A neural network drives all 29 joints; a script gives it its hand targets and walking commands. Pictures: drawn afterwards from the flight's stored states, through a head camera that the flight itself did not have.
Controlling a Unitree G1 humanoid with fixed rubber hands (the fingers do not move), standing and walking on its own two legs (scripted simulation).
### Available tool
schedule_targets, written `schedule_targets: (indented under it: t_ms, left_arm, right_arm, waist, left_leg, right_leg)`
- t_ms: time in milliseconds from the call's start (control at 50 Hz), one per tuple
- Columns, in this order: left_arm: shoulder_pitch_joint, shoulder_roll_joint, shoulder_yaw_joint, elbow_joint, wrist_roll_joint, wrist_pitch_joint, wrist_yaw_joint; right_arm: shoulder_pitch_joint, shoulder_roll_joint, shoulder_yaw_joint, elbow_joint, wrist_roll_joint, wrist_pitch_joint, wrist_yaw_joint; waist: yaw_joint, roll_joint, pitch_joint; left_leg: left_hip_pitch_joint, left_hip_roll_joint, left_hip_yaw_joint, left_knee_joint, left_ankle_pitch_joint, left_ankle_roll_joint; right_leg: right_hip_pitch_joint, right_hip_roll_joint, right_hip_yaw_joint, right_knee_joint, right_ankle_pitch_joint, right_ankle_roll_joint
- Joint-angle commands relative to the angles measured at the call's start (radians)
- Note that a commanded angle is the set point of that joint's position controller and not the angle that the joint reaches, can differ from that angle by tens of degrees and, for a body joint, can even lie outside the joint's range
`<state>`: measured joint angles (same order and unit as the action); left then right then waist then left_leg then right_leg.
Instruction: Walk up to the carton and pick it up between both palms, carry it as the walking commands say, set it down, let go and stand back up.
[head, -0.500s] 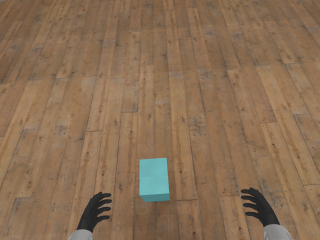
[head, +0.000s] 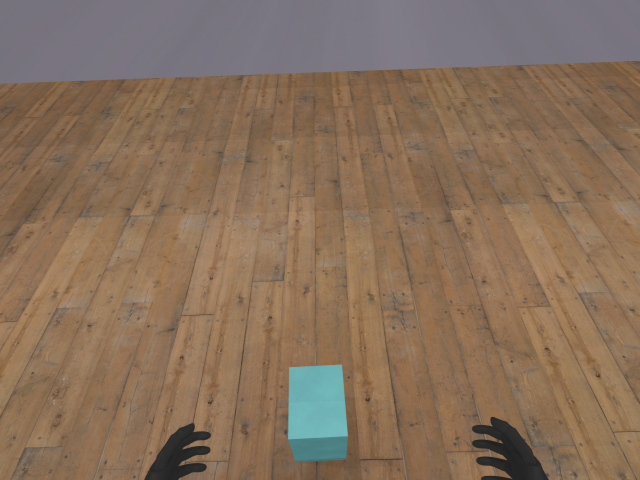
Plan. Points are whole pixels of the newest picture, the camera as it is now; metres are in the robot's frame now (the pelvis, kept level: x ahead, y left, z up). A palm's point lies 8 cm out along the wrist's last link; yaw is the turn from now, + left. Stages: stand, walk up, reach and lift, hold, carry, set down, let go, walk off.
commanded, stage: let go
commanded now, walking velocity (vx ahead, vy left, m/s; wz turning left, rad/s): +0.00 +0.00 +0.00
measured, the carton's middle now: (318, 414) +0.43 +0.06 -0.66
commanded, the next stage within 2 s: stand in 0.06 s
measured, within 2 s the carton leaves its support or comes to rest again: neither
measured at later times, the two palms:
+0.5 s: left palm out of the picture +0.07 +0.29 -0.11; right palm out of the picture +0.07 -0.26 -0.11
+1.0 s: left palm out of the picture +0.00 +0.26 -0.12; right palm out of the picture +0.01 -0.27 -0.12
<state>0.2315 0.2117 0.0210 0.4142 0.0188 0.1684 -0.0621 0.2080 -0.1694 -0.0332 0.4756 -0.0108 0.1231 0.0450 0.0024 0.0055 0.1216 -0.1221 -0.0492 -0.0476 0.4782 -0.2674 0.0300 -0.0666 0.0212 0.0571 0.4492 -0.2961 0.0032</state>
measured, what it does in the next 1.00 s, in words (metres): stands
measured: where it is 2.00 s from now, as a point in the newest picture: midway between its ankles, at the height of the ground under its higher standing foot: outside the picture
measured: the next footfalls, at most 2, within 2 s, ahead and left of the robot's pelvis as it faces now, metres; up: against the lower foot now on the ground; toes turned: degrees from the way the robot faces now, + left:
none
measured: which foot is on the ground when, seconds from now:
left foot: down 0.00-1.00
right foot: down 0.00-1.00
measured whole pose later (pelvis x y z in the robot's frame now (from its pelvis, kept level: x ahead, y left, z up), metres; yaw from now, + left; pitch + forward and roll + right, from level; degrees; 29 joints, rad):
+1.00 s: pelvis -0.03 -0.01 +0.00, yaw +0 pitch -4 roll +0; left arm 0.33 0.26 0.04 0.94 0.01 -0.02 0.04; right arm 0.30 -0.23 -0.06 0.96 -0.01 -0.01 -0.02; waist -0.01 0.00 -0.01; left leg -0.18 -0.03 -0.05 0.46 -0.21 0.01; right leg -0.14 0.03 0.05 0.46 -0.25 -0.01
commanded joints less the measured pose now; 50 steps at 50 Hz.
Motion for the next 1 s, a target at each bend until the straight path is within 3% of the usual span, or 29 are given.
schedule_targets:
  t_ms: [0,20,40,80,120,140,240,320,340,400,440,460,480,540,580,600,620,640,660,700,740,760,800,820,840,880,900,940,980]
  left_arm:
    - [-0.037,0.052,0.021,-0.160,-0.014,-0.009,0.051]
    - [-0.040,0.041,0.007,-0.140,-0.014,0.006,0.060]
    - [-0.034,0.199,0.078,0.059,-0.037,-0.067,0.070]
    - [-0.046,0.162,0.077,0.070,-0.023,-0.126,0.074]
    - [-0.003,0.139,0.069,0.116,-0.004,-0.164,0.090]
    - [0.003,0.147,0.068,0.133,-0.004,-0.177,0.089]
    - [0.018,0.187,0.086,0.196,0.003,-0.206,0.091]
    - [0.009,0.172,0.072,0.240,0.011,-0.215,0.099]
    - [0.008,0.190,0.075,0.249,0.005,-0.224,0.096]
    - [0.011,0.190,0.069,0.275,0.005,-0.220,0.099]
    - [0.068,0.184,0.064,0.313,0.009,-0.218,0.104]
    - [0.058,0.182,0.064,0.325,-0.001,-0.214,0.102]
    - [0.046,0.170,0.059,0.328,0.008,-0.217,0.102]
    - [0.070,0.211,0.065,0.370,0.006,-0.212,0.110]
    - [0.084,0.195,0.062,0.371,0.004,-0.219,0.113]
    - [0.112,0.206,0.063,0.386,0.003,-0.216,0.111]
    - [0.051,0.204,0.060,0.390,-0.004,-0.217,0.113]
    - [0.066,0.210,0.063,0.382,0.000,-0.216,0.116]
    - [0.059,0.195,0.061,0.387,0.004,-0.216,0.112]
    - [0.102,0.211,0.063,0.417,0.002,-0.215,0.115]
    - [0.069,0.202,0.061,0.412,0.004,-0.219,0.109]
    - [0.112,0.193,0.052,0.428,-0.007,-0.211,0.104]
    - [0.052,0.194,0.052,0.430,0.004,-0.211,0.107]
    - [0.055,0.209,0.060,0.419,-0.011,-0.214,0.112]
    - [0.094,0.212,0.061,0.442,-0.002,-0.215,0.114]
    - [0.063,0.209,0.057,0.437,-0.003,-0.211,0.106]
    - [0.115,0.192,0.054,0.456,-0.010,-0.210,0.107]
    - [0.054,0.209,0.054,0.438,-0.012,-0.216,0.105]
    - [0.040,0.217,0.057,0.435,-0.012,-0.215,0.105]
  right_arm:
    - [-0.048,-0.183,-0.067,-0.156,0.006,-0.071,-0.010]
    - [-0.008,-0.184,-0.064,-0.101,0.032,-0.071,-0.014]
    - [0.003,-0.217,-0.083,0.067,0.000,-0.108,-0.035]
    - [-0.032,-0.224,-0.074,0.063,-0.024,-0.129,-0.051]
    - [-0.006,-0.190,-0.082,0.107,-0.027,-0.144,-0.060]
    - [-0.002,-0.200,-0.096,0.126,-0.027,-0.148,-0.063]
    - [-0.039,-0.212,-0.092,0.168,-0.020,-0.169,-0.058]
    - [-0.014,-0.207,-0.092,0.211,-0.015,-0.186,-0.064]
    - [0.015,-0.243,-0.106,0.230,-0.012,-0.190,-0.064]
    - [0.009,-0.235,-0.102,0.231,-0.007,-0.195,-0.061]
    - [0.045,-0.226,-0.099,0.268,-0.006,-0.184,-0.071]
    - [0.072,-0.210,-0.094,0.286,-0.004,-0.184,-0.072]
    - [0.053,-0.230,-0.096,0.288,-0.009,-0.186,-0.071]
    - [0.056,-0.213,-0.092,0.308,-0.009,-0.177,-0.073]
    - [0.047,-0.208,-0.091,0.316,-0.004,-0.180,-0.070]
    - [0.090,-0.215,-0.095,0.331,-0.002,-0.181,-0.071]
    - [0.083,-0.209,-0.086,0.349,-0.001,-0.181,-0.074]
    - [0.037,-0.212,-0.089,0.328,-0.007,-0.172,-0.075]
    - [0.027,-0.226,-0.089,0.326,-0.009,-0.175,-0.077]
    - [0.078,-0.189,-0.080,0.363,-0.003,-0.162,-0.078]
    - [0.071,-0.198,-0.075,0.372,-0.006,-0.162,-0.076]
    - [0.027,-0.232,-0.084,0.363,-0.011,-0.165,-0.080]
    - [0.069,-0.210,-0.072,0.393,0.000,-0.153,-0.083]
    - [0.061,-0.183,-0.062,0.394,-0.005,-0.154,-0.076]
    - [0.083,-0.185,-0.059,0.398,-0.006,-0.150,-0.075]
    - [0.065,-0.189,-0.060,0.396,0.004,-0.159,-0.070]
    - [0.052,-0.201,-0.060,0.407,-0.004,-0.162,-0.073]
    - [0.020,-0.261,-0.071,0.414,-0.011,-0.157,-0.080]
    - [0.084,-0.230,-0.060,0.431,-0.001,-0.171,-0.079]
  waist:
    - [0.014,0.000,-0.250]
    - [-0.004,0.016,-0.208]
    - [0.000,-0.024,-0.252]
    - [0.011,-0.017,-0.274]
    - [-0.001,0.041,-0.219]
    - [-0.007,-0.001,-0.143]
    - [-0.004,0.055,-0.093]
    - [-0.005,-0.018,-0.124]
    - [-0.023,0.049,-0.097]
    - [-0.016,-0.007,-0.138]
    - [-0.010,0.053,-0.145]
    - [-0.024,0.001,-0.153]
    - [-0.026,0.044,-0.095]
    - [-0.023,-0.011,-0.093]
    - [0.000,0.023,-0.144]
    - [-0.013,-0.037,-0.117]
    - [-0.037,0.021,-0.092]
    - [0.004,-0.012,-0.089]
    - [-0.011,0.021,-0.086]
    - [-0.014,-0.056,-0.066]
    - [-0.026,0.001,-0.059]
    - [0.000,0.038,-0.091]
    - [-0.036,-0.008,-0.031]
    - [-0.010,-0.078,-0.022]
    - [-0.022,-0.008,-0.041]
    - [-0.031,-0.066,-0.024]
    - [-0.004,0.006,-0.043]
    - [0.008,0.003,-0.071]
    - [-0.040,-0.038,-0.063]
  left_leg:
    - [0.158,0.034,-0.027,-0.014,0.544,-0.076]
    - [0.174,0.047,-0.021,-0.020,0.531,-0.080]
    - [0.089,0.114,-0.039,0.013,0.619,-0.028]
    - [0.037,0.091,-0.025,-0.001,0.486,-0.026]
    - [-0.020,0.098,-0.066,-0.070,0.268,-0.021]
    - [-0.061,0.090,-0.066,-0.055,0.260,-0.010]
    - [-0.155,0.108,-0.118,-0.110,0.090,-0.010]
    - [-0.092,0.126,-0.134,-0.094,0.194,-0.003]
    - [-0.082,0.116,-0.108,-0.082,0.168,-0.003]
    - [-0.079,0.115,-0.111,-0.085,0.195,-0.007]
    - [-0.033,0.127,-0.124,-0.080,0.269,0.001]
    - [-0.033,0.123,-0.129,-0.104,0.234,0.000]
    - [-0.058,0.123,-0.124,-0.096,0.246,0.001]
    - [-0.080,0.113,-0.128,-0.103,0.188,0.003]
    - [-0.055,0.120,-0.131,-0.102,0.189,0.001]
    - [-0.049,0.121,-0.122,-0.106,0.163,0.000]
    - [-0.045,0.117,-0.112,-0.112,0.129,-0.005]
    - [-0.065,0.120,-0.138,-0.119,0.147,-0.003]
    - [-0.090,0.123,-0.134,-0.116,0.120,0.002]
    - [-0.076,0.111,-0.105,-0.092,0.102,-0.001]
    - [-0.078,0.112,-0.107,-0.117,0.066,-0.010]
    - [-0.068,0.114,-0.117,-0.122,0.032,0.006]
    - [-0.087,0.101,-0.105,-0.100,0.030,-0.008]
    - [-0.082,0.110,-0.117,-0.107,0.041,0.001]
    - [-0.072,0.109,-0.106,-0.104,0.047,-0.007]
    - [-0.073,0.097,-0.105,-0.100,0.045,-0.014]
    - [-0.062,0.113,-0.105,-0.098,0.055,0.002]
    - [-0.092,0.117,-0.108,-0.092,0.084,0.002]
    - [-0.048,0.110,-0.106,-0.094,0.065,-0.002]
  right_leg:
    - [-0.139,0.055,-0.054,-0.010,0.295,-0.013]
    - [-0.193,0.062,-0.043,-0.020,0.268,-0.024]
    - [-0.073,-0.026,-0.050,0.037,0.260,0.009]
    - [-0.049,-0.026,-0.034,0.041,0.265,0.023]
    - [-0.102,-0.008,-0.015,0.028,0.091,0.015]
    - [-0.140,-0.026,0.028,0.013,0.135,0.015]
    - [-0.128,-0.047,0.046,0.018,0.092,0.001]
    - [-0.129,-0.059,0.047,0.005,0.116,0.001]
    - [-0.158,-0.074,0.082,-0.013,0.147,-0.008]
    - [-0.128,-0.061,0.051,-0.008,0.132,0.006]
    - [-0.138,-0.067,0.063,0.009,0.154,-0.001]
    - [-0.123,-0.056,0.040,0.013,0.136,0.010]
    - [-0.144,-0.070,0.060,-0.002,0.146,0.002]
    - [-0.136,-0.066,0.062,-0.011,0.143,-0.002]
    - [-0.103,-0.081,0.052,-0.013,0.140,-0.005]
    - [-0.120,-0.082,0.056,-0.023,0.109,-0.004]
    - [-0.150,-0.084,0.085,-0.047,0.118,-0.007]
    - [-0.145,-0.075,0.052,-0.030,0.085,-0.004]
    - [-0.122,-0.085,0.061,-0.053,0.107,-0.005]
    - [-0.151,-0.105,0.089,-0.070,0.136,-0.006]
    - [-0.152,-0.092,0.074,-0.078,0.054,-0.005]
    - [-0.145,-0.089,0.073,-0.080,0.058,-0.012]
    - [-0.202,-0.094,0.098,-0.107,0.008,-0.008]
    - [-0.201,-0.107,0.110,-0.119,-0.017,-0.014]
    - [-0.193,-0.107,0.114,-0.121,-0.023,-0.020]
    - [-0.223,-0.104,0.111,-0.119,-0.045,-0.013]
    - [-0.200,-0.114,0.129,-0.141,-0.012,-0.020]
    - [-0.151,-0.121,0.125,-0.127,0.041,-0.034]
    - [-0.202,-0.110,0.119,-0.142,-0.005,-0.019]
